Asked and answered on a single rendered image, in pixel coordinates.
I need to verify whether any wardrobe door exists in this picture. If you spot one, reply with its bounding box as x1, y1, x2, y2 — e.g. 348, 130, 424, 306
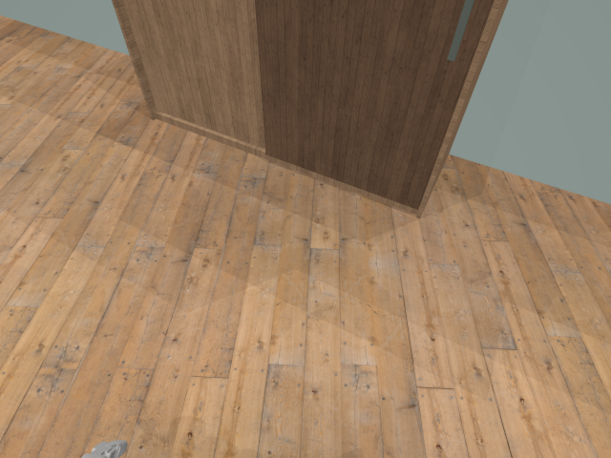
122, 0, 265, 148
255, 0, 495, 210

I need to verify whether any handle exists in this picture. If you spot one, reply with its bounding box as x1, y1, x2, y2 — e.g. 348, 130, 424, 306
447, 0, 474, 61

